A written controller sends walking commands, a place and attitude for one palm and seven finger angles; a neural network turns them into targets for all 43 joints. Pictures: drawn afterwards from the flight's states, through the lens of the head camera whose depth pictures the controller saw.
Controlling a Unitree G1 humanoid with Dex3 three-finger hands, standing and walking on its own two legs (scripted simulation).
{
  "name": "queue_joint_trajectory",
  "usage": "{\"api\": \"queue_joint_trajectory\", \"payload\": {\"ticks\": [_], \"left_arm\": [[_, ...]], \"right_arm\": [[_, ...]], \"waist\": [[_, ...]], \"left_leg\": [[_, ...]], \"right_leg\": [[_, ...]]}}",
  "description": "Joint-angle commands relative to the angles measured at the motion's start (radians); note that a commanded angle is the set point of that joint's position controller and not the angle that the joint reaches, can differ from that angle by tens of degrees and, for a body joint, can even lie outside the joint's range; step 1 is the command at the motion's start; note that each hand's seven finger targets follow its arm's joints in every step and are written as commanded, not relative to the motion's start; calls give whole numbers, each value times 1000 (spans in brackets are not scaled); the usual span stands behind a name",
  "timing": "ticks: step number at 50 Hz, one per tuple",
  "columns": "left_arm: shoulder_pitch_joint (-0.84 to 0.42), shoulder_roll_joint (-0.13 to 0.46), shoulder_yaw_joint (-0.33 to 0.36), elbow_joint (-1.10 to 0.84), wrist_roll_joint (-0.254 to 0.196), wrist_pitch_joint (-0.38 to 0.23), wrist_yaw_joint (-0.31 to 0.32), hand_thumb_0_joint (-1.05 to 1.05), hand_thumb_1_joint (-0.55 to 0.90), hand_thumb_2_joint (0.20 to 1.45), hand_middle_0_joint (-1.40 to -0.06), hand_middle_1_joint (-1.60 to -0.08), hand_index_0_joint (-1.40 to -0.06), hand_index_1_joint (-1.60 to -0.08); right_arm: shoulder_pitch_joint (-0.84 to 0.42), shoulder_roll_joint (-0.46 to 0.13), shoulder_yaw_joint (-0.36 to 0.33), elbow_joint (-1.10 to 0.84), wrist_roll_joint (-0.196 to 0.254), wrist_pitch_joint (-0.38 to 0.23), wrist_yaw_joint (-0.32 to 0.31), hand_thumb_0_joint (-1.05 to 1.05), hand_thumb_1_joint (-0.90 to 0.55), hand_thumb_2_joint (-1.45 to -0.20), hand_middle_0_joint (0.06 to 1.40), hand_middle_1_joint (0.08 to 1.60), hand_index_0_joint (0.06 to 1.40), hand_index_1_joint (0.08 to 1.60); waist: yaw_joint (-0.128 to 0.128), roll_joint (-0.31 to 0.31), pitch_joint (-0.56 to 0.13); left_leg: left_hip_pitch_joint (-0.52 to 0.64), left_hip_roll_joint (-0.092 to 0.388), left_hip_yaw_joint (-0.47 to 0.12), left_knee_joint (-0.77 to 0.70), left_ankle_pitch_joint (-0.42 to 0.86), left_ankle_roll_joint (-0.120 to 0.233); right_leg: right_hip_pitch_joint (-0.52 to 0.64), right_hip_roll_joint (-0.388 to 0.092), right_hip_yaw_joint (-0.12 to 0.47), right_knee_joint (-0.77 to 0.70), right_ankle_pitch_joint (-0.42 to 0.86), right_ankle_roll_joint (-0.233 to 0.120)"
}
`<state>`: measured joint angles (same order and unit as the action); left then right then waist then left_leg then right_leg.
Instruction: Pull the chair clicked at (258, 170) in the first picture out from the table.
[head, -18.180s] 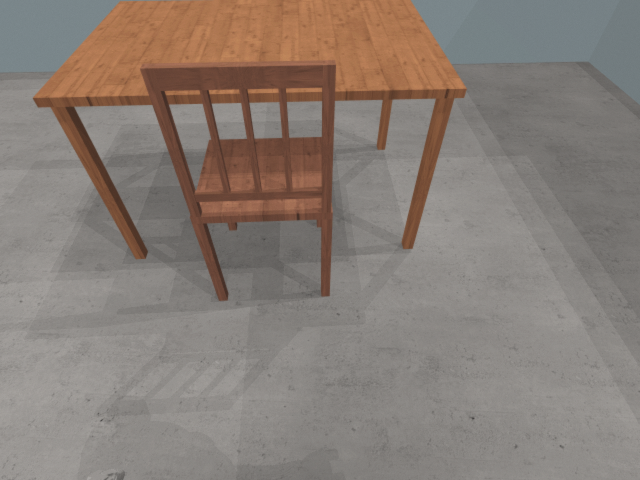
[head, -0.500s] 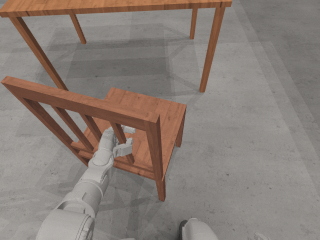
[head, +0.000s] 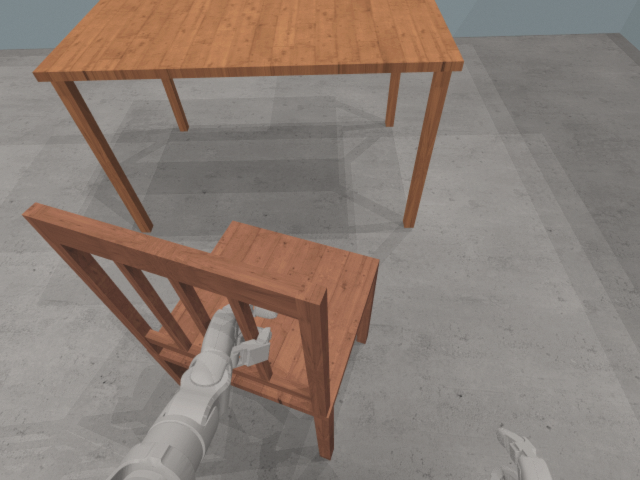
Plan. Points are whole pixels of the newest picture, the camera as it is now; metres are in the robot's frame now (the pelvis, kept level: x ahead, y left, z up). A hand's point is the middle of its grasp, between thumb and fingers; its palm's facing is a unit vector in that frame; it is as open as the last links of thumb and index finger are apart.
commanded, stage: stop walking, hand still on the chair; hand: left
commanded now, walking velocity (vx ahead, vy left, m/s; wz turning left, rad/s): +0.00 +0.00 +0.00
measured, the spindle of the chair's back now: (204, 324) +0.36 +0.20 -0.09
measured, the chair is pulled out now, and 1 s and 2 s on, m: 0.58 0.58 0.58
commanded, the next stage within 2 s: open the thumb and straighten the fingers in 0.24 s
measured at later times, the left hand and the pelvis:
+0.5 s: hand (258, 343) +0.31 +0.10 -0.05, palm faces -0.09 -0.99 -0.12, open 5.8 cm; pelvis +0.00 +0.01 -0.01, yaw +1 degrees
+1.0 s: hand (250, 340) +0.32 +0.12 -0.06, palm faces -0.09 -0.99 -0.14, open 16.4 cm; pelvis -0.01 +0.02 -0.03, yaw +2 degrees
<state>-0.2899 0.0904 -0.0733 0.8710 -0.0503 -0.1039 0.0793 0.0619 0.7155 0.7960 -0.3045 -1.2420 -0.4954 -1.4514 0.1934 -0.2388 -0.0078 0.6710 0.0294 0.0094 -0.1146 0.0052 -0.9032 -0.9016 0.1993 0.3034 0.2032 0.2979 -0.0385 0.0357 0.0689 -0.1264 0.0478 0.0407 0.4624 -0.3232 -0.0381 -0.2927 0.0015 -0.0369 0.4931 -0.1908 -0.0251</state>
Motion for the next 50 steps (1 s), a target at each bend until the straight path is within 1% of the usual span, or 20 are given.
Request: {"api": "queue_joint_trajectory", "payload": {"ticks": [1, 14, 16, 17, 18, 19, 21, 23, 27, 28, 29, 31, 34, 35, 40, 42, 43, 46, 48, 50], "left_arm": [[-235, 102, 7, -212, 16, -65, 10, 0, 900, 900, -500, -1450, -500, -1450], [-225, 75, -14, -228, 18, -68, 11, 0, 900, 900, -500, -1450, -500, -1450], [-230, 93, -9, -238, 17, -70, 12, 0, 900, 900, -500, -1450, -500, -1450], [-226, 134, 34, -295, 20, -77, 18, 0, 900, 900, -500, -1450, -500, -1450], [-129, 7, -24, -176, -28, -50, 1, 0, 779, 842, -500, -1450, -500, -1450], [-182, 85, 42, -273, -26, -66, -3, 0, 658, 783, -500, -1450, -500, -1450], [-165, 115, 40, -353, -6, -78, -5, 0, 417, 667, -500, -1450, -500, -1450], [-170, 91, 7, -389, 15, -64, -13, 0, 175, 550, -500, -1450, -500, -1450], [-178, 88, 13, -379, 10, 11, -16, 0, -308, 317, -500, -1450, -500, -1450], [-199, 80, 9, -393, 5, 25, -17, 0, -429, 258, -475, -1378, -475, -1378], [-218, 158, 76, -421, 3, 35, -13, 0, -550, 200, -450, -1305, -450, -1305], [-209, 157, 79, -434, -2, 56, -16, 0, -550, 200, -400, -1160, -400, -1160], [-238, 71, 19, -432, -18, 78, -30, 0, -550, 200, -325, -942, -325, -942], [-232, 99, 44, -440, -20, 78, -32, 0, -550, 200, -300, -870, -300, -870], [-242, 96, 40, -462, -19, 90, -42, 0, -550, 200, -175, -508, -175, -508], [-232, 122, 60, -471, -16, 95, -40, 0, -550, 200, -125, -363, -125, -363], [-219, 177, 108, -449, -10, 98, -40, 0, -550, 200, -100, -290, -100, -290], [-212, 130, 61, -500, -5, 99, -50, 0, -550, 200, -25, -73, -25, -73], [-217, 91, 30, -497, -10, 108, -51, 0, -550, 200, 0, 0, 0, 0], [-207, 133, 64, -503, -12, 115, -51, 0, -550, 200, 0, 0, 0, 0]], "right_arm": [[11, -102, -27, -101, -6, -19, -5, 0, -900, -900, 200, 300, 200, 300], [8, -95, -21, -100, -9, -4, -4, 0, -900, -900, 200, 300, 200, 300], [13, -99, -22, -89, -9, -4, -7, 0, -900, -900, 200, 300, 200, 300], [11, -101, -25, -100, -11, -5, -6, 0, -900, -900, 200, 300, 200, 300], [60, -120, -33, -72, 27, -22, 33, 0, -900, -900, 200, 300, 200, 300], [53, -132, -38, -80, 23, -35, 51, 0, -900, -900, 200, 300, 200, 300], [44, -120, -42, -91, 17, -62, 75, 0, -900, -900, 200, 300, 200, 300], [48, -117, -42, -99, 16, -75, 92, 0, -900, -900, 200, 300, 200, 300], [64, -129, -46, -116, 17, -80, 103, 0, -900, -900, 200, 300, 200, 300], [62, -129, -45, -122, 17, -82, 103, 0, -900, -900, 200, 300, 200, 300], [65, -138, -47, -128, 16, -81, 100, 0, -900, -900, 200, 300, 200, 300], [62, -138, -46, -138, 13, -82, 91, 0, -900, -900, 200, 300, 200, 300], [68, -136, -43, -149, 16, -89, 87, 0, -900, -900, 200, 300, 200, 300], [72, -141, -48, -152, 16, -92, 83, 0, -900, -900, 200, 300, 200, 300], [83, -141, -44, -159, 14, -103, 74, 0, -900, -900, 200, 300, 200, 300], [87, -142, -45, -161, 13, -105, 72, 0, -900, -900, 200, 300, 200, 300], [91, -148, -43, -157, 10, -100, 70, 0, -900, -900, 200, 300, 200, 300], [86, -139, -42, -173, 10, -100, 72, 0, -900, -900, 200, 300, 200, 300], [87, -135, -39, -175, 12, -101, 73, 0, -900, -900, 200, 300, 200, 300], [90, -141, -40, -174, 12, -98, 69, 0, -900, -900, 200, 300, 200, 300]], "waist": [[16, -25, -280], [18, -60, -299], [14, -36, -295], [21, -44, -301], [-55, -202, -321], [-26, -223, -345], [-18, -80, -344], [-28, -36, -352], [-30, -46, -354], [-35, -30, -356], [-21, -38, -380], [-22, -49, -388], [-40, -97, -367], [-33, -95, -380], [-37, -96, -391], [-34, -97, -396], [-26, -111, -388], [-27, -62, -404], [-43, -90, -391], [-36, -93, -399]], "left_leg": [[-11, 77, -58, -52, 313, 47], [7, 82, -63, -40, 380, 45], [8, 82, -65, -50, 379, 47], [9, 86, -69, -47, 398, 47], [-150, -4, -12, -14, 311, 50], [-210, -6, -1, 11, 270, 53], [-249, -27, 7, 27, 207, 52], [-261, -33, 5, 53, 199, 51], [-314, -42, -3, 90, 127, 50], [-319, -41, -4, 98, 119, 50], [-331, -44, -5, 100, 102, 52], [-348, -44, -7, 104, 98, 52], [-360, -43, -13, 120, 81, 51], [-362, -43, -11, 126, 77, 51], [-373, -47, -15, 144, 77, 52], [-378, -48, -14, 149, 80, 53], [-400, -51, -16, 153, 79, 53], [-380, -50, -14, 159, 102, 51], [-384, -50, -16, 169, 95, 53], [-394, -51, -12, 174, 93, 54]], "right_leg": [[212, -125, 103, -39, 313, -15], [224, -133, 92, -19, 374, -22], [225, -132, 87, -22, 367, -20], [236, -131, 86, -13, 380, -20], [161, -72, -4, 13, 342, 11], [158, -68, 8, 39, 339, 10], [141, -71, 23, 60, 281, 8], [75, -62, 16, 85, 237, 5], [2, -48, 2, 115, 128, 8], [-17, -47, 1, 122, 115, 9], [0, -47, 5, 125, 94, 10], [7, -45, 5, 135, 87, 11], [-45, -40, -8, 146, 56, 16], [-44, -39, -4, 149, 46, 16], [-56, -38, -6, 164, 41, 19], [-49, -39, 0, 165, 46, 21], [-41, -40, 0, 172, 49, 20], [-53, -40, -4, 182, 67, 16], [-69, -39, -6, 179, 63, 22], [-56, -40, -2, 179, 64, 23]]}}
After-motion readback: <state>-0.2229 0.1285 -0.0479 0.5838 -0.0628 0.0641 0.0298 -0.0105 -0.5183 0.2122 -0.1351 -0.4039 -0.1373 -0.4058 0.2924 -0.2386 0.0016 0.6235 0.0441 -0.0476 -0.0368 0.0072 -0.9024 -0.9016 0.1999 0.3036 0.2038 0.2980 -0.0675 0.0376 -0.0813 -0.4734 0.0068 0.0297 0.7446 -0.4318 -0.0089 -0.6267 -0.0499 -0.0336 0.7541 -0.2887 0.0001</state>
